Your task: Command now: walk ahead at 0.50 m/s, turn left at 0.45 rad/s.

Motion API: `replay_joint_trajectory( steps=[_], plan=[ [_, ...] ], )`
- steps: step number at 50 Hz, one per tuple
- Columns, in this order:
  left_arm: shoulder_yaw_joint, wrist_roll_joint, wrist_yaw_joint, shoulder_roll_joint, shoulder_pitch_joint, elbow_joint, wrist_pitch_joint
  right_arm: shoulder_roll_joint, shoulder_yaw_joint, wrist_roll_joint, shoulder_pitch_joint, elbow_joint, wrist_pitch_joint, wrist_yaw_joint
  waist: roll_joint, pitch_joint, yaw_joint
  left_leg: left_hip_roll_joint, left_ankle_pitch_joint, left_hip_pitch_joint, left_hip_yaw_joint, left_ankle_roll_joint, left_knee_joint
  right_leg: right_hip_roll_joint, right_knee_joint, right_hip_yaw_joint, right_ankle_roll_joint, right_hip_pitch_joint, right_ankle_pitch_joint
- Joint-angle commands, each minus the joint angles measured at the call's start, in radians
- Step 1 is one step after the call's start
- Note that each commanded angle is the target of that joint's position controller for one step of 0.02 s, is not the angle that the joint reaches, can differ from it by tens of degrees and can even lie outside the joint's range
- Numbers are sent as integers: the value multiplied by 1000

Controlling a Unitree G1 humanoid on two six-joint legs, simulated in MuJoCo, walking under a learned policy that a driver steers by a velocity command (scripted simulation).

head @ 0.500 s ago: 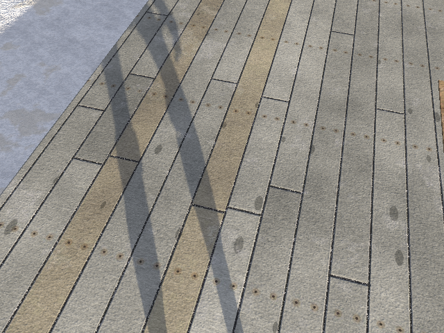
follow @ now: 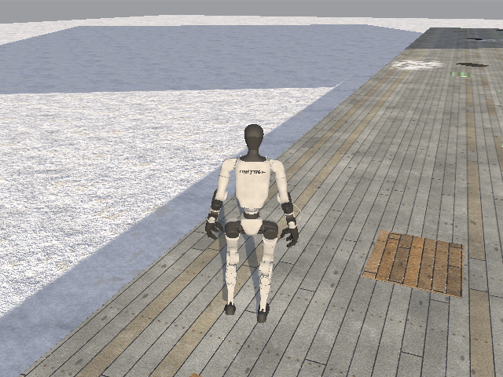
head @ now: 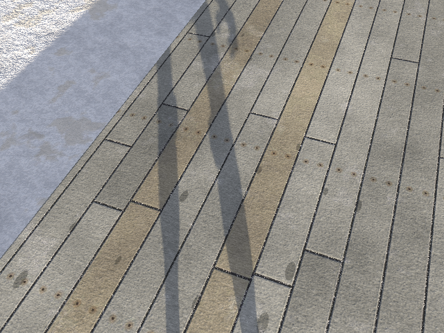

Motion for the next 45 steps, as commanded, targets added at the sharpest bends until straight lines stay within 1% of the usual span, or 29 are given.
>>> replay_joint_trajectory(
  steps=[1,4,7,9,12,13,15,16,17,18,19,20,21,22,23,24,25,26,28,30,32,35,39,40,41,42,43,44,45],
  plan=[
    [18,-11,5,86,68,-17,-31,-10,-7,-8,29,-47,22,18,-104,-16,-11,59,87,-133,-22,-14,11,-284,-238,182,-66,74,173],
    [18,-5,7,82,110,1,-31,-10,-4,-8,-79,-90,27,29,-102,17,1,68,194,-216,-3,-27,-79,-265,-251,96,-63,96,222],
    [17,-5,9,87,131,12,-29,1,7,-7,-189,-132,21,40,-98,42,19,52,284,-198,42,-31,-267,-246,-244,16,-54,111,290],
    [20,-5,13,103,163,23,-27,6,15,-10,-258,-161,20,46,-100,51,39,40,304,-176,86,-18,-367,-261,-238,-17,-51,149,338],
    [25,-2,21,120,208,43,-13,-7,16,-16,-317,-193,18,51,-100,59,53,18,242,-164,128,17,-450,-290,-192,-56,-49,252,447],
    [26,0,24,126,209,45,-7,-13,14,-17,-316,-198,18,50,-104,53,46,1,203,-142,141,33,-470,-295,-156,-72,-45,281,542],
    [34,2,30,154,197,44,6,-31,4,-19,-268,-191,20,43,-131,11,15,-60,96,-50,177,73,-486,-301,-28,-102,-37,324,831],
    [39,3,31,170,189,42,16,-46,-5,-19,-200,-174,18,38,-138,-28,-15,-96,42,23,187,96,-498,-302,89,-110,-36,333,932],
    [43,3,28,184,184,36,27,-66,-18,-19,-99,-146,12,31,-134,-89,-53,-131,18,139,183,122,-539,-301,257,-112,-33,309,922],
    [44,0,23,185,166,20,33,-109,-41,-29,57,-97,2,18,-79,-171,-129,-125,43,364,121,160,-631,-281,508,-125,-2,177,746],
    [24,-9,14,93,186,-31,30,-223,-73,-37,120,-90,0,3,89,-267,-115,149,-41,647,-260,249,-659,-194,844,-116,44,-160,108],
    [30,-12,-3,104,125,-106,18,-289,-85,-8,100,-116,13,2,164,-327,-86,312,-18,773,-769,373,-840,13,1087,66,89,-465,-386],
    [33,-4,-7,136,0,-128,7,-257,-78,4,79,-107,23,-6,10,-191,-99,284,26,700,-615,330,-871,-63,1071,181,77,-581,-282],
    [26,-15,-10,120,-3,-132,-7,-206,-65,11,28,-105,20,-12,-19,-91,-60,256,121,565,-487,292,-879,-103,987,181,70,-558,-182],
    [28,-13,-6,117,26,-109,-7,-158,-52,8,-25,-113,11,-11,-70,-42,-8,196,271,452,-385,244,-884,-131,904,182,68,-485,-144],
    [28,6,-4,114,46,-106,9,-132,-43,18,-55,-118,2,-15,-65,-34,27,145,369,379,-308,219,-887,-145,851,188,78,-418,-136],
    [27,20,-7,107,71,-99,29,-117,-36,20,-68,-124,-9,-14,-45,-51,47,114,423,341,-262,207,-890,-152,816,191,89,-363,-127],
    [27,26,-11,102,69,-105,45,-117,-35,23,-53,-123,-21,-12,-40,-61,52,96,476,327,-246,207,-890,-147,796,182,101,-349,-127],
    [24,25,-18,90,32,-124,62,-146,-40,23,-12,-118,-32,-10,-30,-55,48,70,494,305,-225,202,-902,-141,731,167,119,-371,-83],
    [22,18,-19,92,-44,-156,71,-152,-39,23,47,-113,-31,-14,6,-30,22,57,476,318,-235,186,-912,-140,660,161,131,-433,-19],
    [22,17,-20,102,-129,-186,73,-151,-37,21,95,-113,-27,-14,14,-12,-9,56,455,352,-260,174,-916,-133,578,163,137,-491,39],
    [14,14,-24,99,-228,-225,68,-159,-38,19,149,-115,-24,-17,21,-6,-47,56,460,421,-286,164,-895,-108,451,170,135,-524,107],
    [0,8,-28,90,-316,-262,52,-160,-34,7,203,-112,-25,-25,33,-1,-82,74,598,505,-291,150,-838,-64,308,147,108,-501,140],
    [-1,4,-28,94,-330,-269,45,-169,-33,4,207,-109,-24,-29,30,1,-87,81,627,516,-293,143,-832,-55,273,141,95,-471,134],
    [-1,2,-28,98,-318,-272,40,-171,-32,2,203,-109,-25,-34,40,3,-75,92,653,515,-298,131,-824,-49,238,144,77,-422,125],
    [2,2,-27,106,-270,-262,36,-176,-31,2,179,-111,-27,-37,47,-1,-45,98,699,498,-294,113,-807,-37,200,145,56,-335,104],
    [11,1,-22,126,-191,-238,32,-189,-32,3,154,-115,-32,-38,54,-25,-8,95,819,482,-284,95,-753,-8,177,136,34,-219,62],
    [23,1,-12,146,-70,-200,24,-192,-31,3,143,-113,-32,-35,35,-79,44,66,918,480,-257,81,-625,25,133,118,12,-80,50],
    [34,8,0,171,75,-164,12,-186,-28,7,132,-115,-37,-30,1,-159,116,17,825,401,-217,62,-435,-23,87,158,-16,125,81]
  ],
)
Velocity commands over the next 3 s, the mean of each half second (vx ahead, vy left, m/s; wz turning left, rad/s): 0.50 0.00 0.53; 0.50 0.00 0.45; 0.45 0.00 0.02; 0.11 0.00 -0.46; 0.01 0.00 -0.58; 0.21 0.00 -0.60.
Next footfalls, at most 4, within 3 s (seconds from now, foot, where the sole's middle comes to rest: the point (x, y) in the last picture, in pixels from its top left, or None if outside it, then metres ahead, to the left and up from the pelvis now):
0.36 left None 0.32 0.12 -0.78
0.90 right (203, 272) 0.67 0.11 -0.78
1.44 left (114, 239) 0.80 0.41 -0.78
1.96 right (185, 239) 0.80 0.17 -0.78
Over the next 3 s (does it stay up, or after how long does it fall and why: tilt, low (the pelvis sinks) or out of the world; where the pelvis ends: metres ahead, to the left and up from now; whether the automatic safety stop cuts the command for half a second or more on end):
stays up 0.77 0.19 0.00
